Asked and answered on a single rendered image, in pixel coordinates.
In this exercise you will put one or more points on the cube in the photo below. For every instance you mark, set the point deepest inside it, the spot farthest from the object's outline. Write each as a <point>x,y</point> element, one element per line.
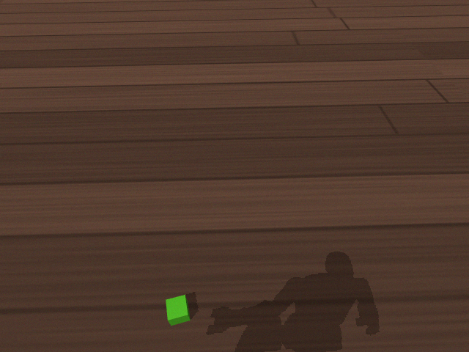
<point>177,310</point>

